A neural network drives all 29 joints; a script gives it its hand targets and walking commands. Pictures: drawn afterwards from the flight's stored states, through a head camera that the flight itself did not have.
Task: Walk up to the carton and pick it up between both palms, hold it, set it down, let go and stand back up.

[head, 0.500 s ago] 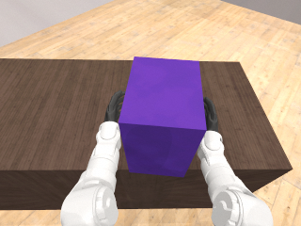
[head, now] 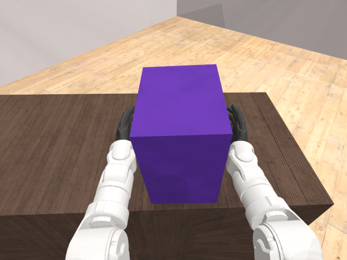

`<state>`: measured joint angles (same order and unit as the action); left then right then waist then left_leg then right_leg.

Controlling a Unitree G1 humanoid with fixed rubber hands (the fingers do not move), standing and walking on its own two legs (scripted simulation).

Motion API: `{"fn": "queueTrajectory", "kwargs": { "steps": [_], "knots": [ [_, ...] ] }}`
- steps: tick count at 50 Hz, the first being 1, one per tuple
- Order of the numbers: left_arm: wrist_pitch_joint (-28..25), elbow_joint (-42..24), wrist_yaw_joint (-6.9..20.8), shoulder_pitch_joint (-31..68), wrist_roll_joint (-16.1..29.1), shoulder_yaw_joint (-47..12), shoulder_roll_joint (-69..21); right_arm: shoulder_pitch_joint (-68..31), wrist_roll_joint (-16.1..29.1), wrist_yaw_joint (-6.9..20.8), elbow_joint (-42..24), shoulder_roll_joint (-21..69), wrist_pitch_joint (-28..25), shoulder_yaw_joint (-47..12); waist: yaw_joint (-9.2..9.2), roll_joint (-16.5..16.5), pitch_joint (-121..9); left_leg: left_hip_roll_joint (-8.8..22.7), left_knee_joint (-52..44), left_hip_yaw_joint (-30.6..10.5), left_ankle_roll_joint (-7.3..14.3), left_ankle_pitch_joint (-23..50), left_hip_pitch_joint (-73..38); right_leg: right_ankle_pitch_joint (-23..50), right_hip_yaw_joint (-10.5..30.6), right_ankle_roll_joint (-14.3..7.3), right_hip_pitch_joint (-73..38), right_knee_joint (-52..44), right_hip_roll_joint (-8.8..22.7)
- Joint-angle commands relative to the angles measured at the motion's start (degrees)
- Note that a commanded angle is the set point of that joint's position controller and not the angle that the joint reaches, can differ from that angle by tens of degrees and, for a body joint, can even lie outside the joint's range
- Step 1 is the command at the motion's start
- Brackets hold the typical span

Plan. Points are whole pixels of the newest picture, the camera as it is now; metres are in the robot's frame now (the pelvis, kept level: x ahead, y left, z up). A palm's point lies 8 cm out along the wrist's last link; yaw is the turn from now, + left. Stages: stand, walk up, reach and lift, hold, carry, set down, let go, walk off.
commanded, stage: reach and lift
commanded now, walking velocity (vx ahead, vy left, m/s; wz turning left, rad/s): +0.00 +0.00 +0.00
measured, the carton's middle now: (181, 138) +0.41 -0.02 +0.07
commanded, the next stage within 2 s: hold in 1.84 s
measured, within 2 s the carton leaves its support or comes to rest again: neither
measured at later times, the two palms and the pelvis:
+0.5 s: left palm (112, 127) +0.36 +0.14 +0.17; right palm (239, 129) +0.35 -0.13 +0.16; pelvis -0.02 +0.01 +0.00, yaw +0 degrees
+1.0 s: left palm (113, 119) +0.35 +0.13 +0.20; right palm (249, 116) +0.35 -0.14 +0.20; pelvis -0.03 -0.01 +0.00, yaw +1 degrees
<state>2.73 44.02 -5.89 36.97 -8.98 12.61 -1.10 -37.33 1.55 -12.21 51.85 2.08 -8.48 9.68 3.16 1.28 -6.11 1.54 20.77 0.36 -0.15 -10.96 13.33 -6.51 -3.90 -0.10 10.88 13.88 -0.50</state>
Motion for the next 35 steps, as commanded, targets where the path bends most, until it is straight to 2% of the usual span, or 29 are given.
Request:
{"fn": "queueTrajectory", "kwargs": {
  "steps": [1,4,7,10,15,18,24,27,31,35],
  "knots": [
    [7.83,-18.36,8.88,41.97,0.41,-25.52,-39.37,-41.04,4.09,5.74,-18.65,37.52,7.89,-26.71,1.23,-0.74,-21.64,-3.21,0.00,-0.87,-1.30,18.31,-12.46,16.46,1.56,2.75,-14.49,2.48,-1.68],
    [12.84,-20.51,9.67,41.10,0.31,-24.77,-38.97,-43.18,6.38,5.73,-21.88,35.72,10.81,-26.33,1.01,-0.96,-19.61,-3.39,-0.23,-1.23,-1.43,17.15,-13.76,14.07,1.01,3.00,-14.15,2.22,-1.89],
    [15.70,-21.69,10.28,40.72,-0.91,-23.32,-38.75,-43.74,6.49,6.07,-22.12,34.25,12.09,-24.40,1.77,-1.53,-18.10,-3.24,-0.43,-1.18,-1.76,16.97,-15.69,12.85,0.37,2.83,-13.81,1.94,-2.12],
    [18.06,-23.20,10.99,38.68,-2.28,-22.80,-38.57,-43.80,7.28,6.21,-23.65,32.57,12.45,-23.58,2.28,-3.32,-17.27,-3.22,0.34,-1.24,-2.68,19.94,-17.89,15.21,-0.33,2.62,-14.63,2.14,-2.43],
    [21.14,-25.44,11.45,39.33,-3.28,-22.46,-38.01,-45.71,6.83,7.16,-23.98,29.90,12.69,-21.41,2.59,-4.40,-14.99,-2.49,-0.31,-1.17,-3.33,18.84,-19.94,10.11,-1.80,2.09,-11.96,1.59,-2.98],
    [22.78,-25.20,11.42,40.00,-3.93,-21.65,-37.24,-46.83,5.60,7.90,-22.44,28.60,12.82,-19.27,2.69,-3.81,-12.46,-1.83,-1.70,-0.94,-3.07,15.04,-19.70,5.12,-2.36,1.83,-10.38,0.88,-3.00],
    [24.67,-28.26,10.49,42.18,-2.20,-24.28,-38.32,-50.11,6.26,8.41,-24.56,28.18,12.61,-19.42,3.31,-4.15,-16.13,-1.41,-0.80,-1.03,-3.56,17.70,-22.50,5.10,-2.88,1.60,-9.71,0.90,-3.40],
    [25.55,-28.21,10.20,42.47,-1.72,-24.64,-38.45,-52.28,6.63,8.14,-26.41,28.49,12.85,-20.30,3.17,-3.77,-17.51,-1.69,-0.52,-0.92,-3.15,17.25,-21.84,6.08,-2.55,1.70,-10.67,0.97,-3.21],
    [27.99,-25.69,11.10,39.71,-3.47,-20.93,-36.34,-51.52,6.62,7.40,-24.88,28.87,14.81,-20.27,2.46,-1.27,-13.81,-2.49,-2.43,0.05,-1.21,11.08,-17.90,4.98,-1.83,2.33,-13.36,0.65,-2.62],
    [29.20,-27.37,11.90,41.02,-3.84,-19.18,-34.54,-51.90,7.95,6.67,-24.85,29.99,16.33,-21.83,1.88,-0.33,-14.43,-3.26,-2.93,0.69,-0.26,10.45,-16.21,7.49,-1.26,3.04,-16.17,1.13,-2.37]
  ]
}}
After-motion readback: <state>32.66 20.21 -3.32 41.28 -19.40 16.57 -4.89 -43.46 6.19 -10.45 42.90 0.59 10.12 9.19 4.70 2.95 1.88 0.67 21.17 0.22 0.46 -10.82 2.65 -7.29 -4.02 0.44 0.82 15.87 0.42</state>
